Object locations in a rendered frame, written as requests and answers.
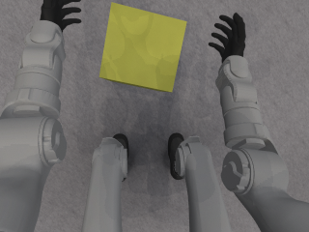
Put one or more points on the right robot foot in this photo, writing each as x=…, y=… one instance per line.
x=174, y=141

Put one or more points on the right robot upper arm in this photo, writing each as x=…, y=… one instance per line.
x=259, y=179

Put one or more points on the right robot forearm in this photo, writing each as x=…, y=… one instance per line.
x=244, y=126

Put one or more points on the left robot hand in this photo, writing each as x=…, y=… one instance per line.
x=52, y=10

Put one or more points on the left robot forearm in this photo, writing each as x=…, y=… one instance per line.
x=39, y=74

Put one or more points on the left robot upper arm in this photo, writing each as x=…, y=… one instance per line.
x=29, y=147

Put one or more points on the right robot hand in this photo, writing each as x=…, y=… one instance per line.
x=235, y=44

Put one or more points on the left robot thigh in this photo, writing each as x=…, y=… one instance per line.
x=103, y=209

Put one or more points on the carton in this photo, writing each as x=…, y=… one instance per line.
x=141, y=48

